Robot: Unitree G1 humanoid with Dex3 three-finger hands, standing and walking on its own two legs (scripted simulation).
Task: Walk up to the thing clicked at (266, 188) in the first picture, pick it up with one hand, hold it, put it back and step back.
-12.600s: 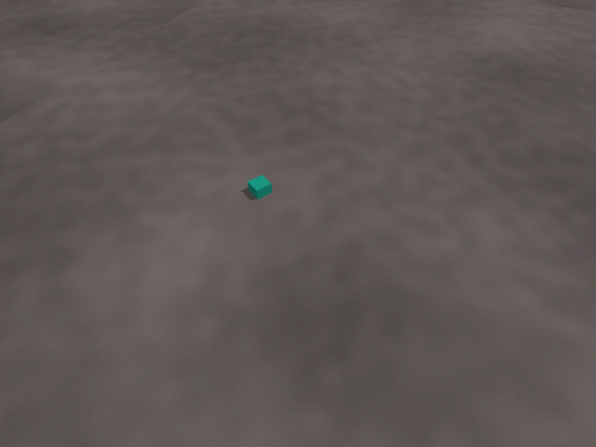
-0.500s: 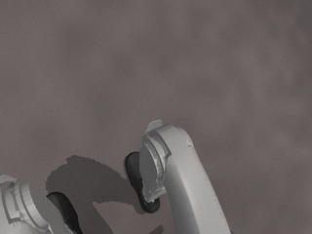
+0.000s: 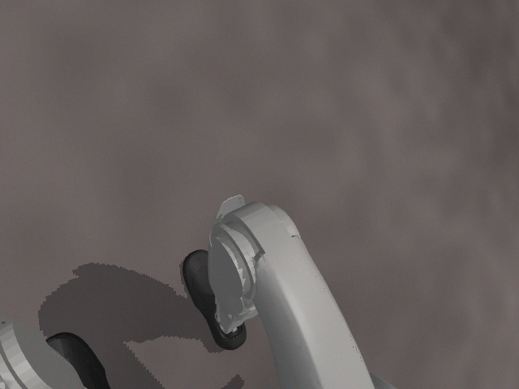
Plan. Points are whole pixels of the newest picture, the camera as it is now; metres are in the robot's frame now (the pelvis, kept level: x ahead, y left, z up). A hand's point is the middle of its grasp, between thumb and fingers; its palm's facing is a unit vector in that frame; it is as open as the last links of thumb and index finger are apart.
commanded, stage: rest palm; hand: left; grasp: from above
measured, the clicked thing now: out of the picture +0.49 +0.35 -0.29
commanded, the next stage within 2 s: close in 1.02 s
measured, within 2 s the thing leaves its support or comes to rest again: neither
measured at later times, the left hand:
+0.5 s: hand out of the picture +0.47 +0.34 -0.25, palm faces -0.25 -0.38 -0.89, open 14.4 cm
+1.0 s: hand out of the picture +0.47 +0.34 -0.26, palm faces -0.25 -0.37 -0.89, open 14.1 cm
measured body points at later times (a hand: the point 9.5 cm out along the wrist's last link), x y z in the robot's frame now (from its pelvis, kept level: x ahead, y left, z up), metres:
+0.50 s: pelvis +0.00 +0.00 +0.00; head +0.32 +0.10 +0.30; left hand +0.48 +0.36 -0.20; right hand +0.01 -0.24 -0.04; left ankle +0.06 +0.13 -0.28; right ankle +0.12 -0.11 -0.28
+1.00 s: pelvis +0.00 +0.00 +0.01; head +0.32 +0.11 +0.29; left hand +0.49 +0.36 -0.21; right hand +0.00 -0.23 -0.03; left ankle +0.06 +0.13 -0.28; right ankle +0.12 -0.11 -0.28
